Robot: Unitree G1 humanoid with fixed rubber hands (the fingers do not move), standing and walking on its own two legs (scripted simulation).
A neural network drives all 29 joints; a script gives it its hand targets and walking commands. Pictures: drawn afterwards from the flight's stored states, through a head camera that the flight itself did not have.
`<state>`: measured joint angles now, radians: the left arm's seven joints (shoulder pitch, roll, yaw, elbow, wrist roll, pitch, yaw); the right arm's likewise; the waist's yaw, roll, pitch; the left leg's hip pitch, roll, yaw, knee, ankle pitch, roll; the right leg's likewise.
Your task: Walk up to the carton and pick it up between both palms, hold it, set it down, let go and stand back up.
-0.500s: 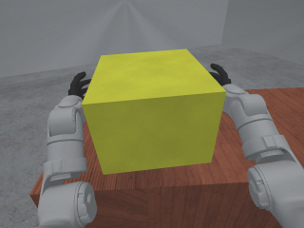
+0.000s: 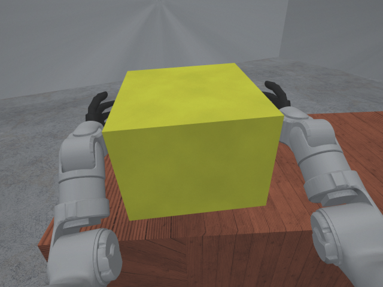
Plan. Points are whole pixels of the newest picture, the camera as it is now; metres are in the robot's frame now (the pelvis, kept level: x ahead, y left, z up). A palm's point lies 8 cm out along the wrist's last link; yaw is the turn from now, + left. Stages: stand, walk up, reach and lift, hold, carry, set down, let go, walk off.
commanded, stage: hold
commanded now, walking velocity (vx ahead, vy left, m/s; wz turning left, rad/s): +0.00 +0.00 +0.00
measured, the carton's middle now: (189, 131) +0.40 +0.00 +0.22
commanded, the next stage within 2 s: set down in 1.64 s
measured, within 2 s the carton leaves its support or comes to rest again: neither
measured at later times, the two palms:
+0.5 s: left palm (96, 128) +0.36 +0.19 +0.26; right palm (278, 115) +0.36 -0.18 +0.27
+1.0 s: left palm (97, 128) +0.36 +0.18 +0.26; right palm (279, 115) +0.36 -0.18 +0.27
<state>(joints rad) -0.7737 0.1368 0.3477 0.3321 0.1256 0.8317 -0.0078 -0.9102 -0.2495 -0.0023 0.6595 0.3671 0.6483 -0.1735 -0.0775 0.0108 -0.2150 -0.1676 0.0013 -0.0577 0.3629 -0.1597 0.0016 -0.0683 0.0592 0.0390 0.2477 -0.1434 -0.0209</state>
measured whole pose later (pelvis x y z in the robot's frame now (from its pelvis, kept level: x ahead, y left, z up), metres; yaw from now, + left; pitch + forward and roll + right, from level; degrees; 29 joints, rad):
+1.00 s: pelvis +0.00 +0.00 +0.00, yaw +0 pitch -2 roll -1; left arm -0.78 0.14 0.35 0.34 0.12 0.83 0.00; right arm -0.92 -0.25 -0.01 0.67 0.36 0.65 -0.17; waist -0.07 0.01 -0.22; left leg -0.18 0.00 -0.06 0.36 -0.16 0.00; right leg -0.08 0.06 0.04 0.25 -0.14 -0.02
